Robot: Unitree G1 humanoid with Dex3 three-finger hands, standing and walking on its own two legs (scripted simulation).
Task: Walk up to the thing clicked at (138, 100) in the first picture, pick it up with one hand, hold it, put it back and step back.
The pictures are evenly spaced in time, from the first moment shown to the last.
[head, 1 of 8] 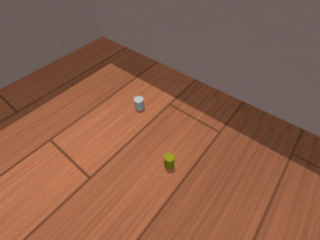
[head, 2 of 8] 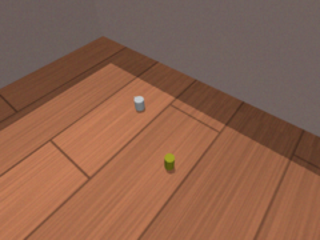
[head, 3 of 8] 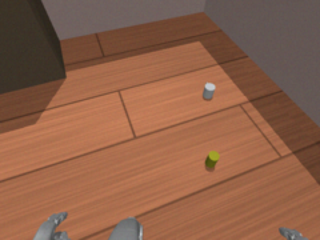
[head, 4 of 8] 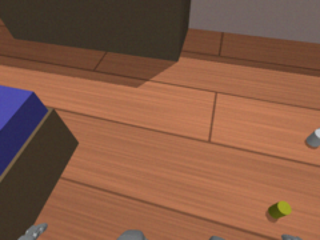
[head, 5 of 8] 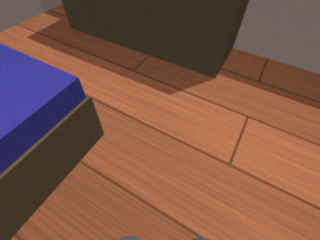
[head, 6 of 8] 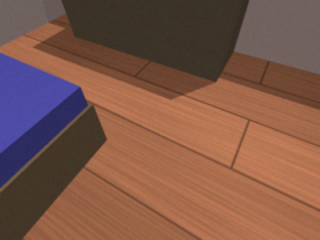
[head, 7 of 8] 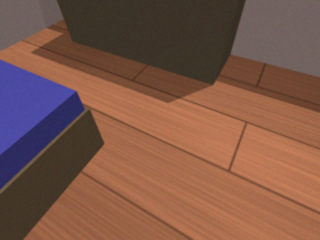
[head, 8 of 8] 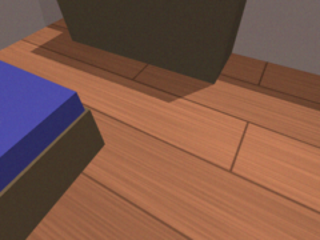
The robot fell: no
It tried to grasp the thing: no
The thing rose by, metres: 0.00
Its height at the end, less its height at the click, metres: +0.00
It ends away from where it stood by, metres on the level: 0.00
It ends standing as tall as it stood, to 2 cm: yes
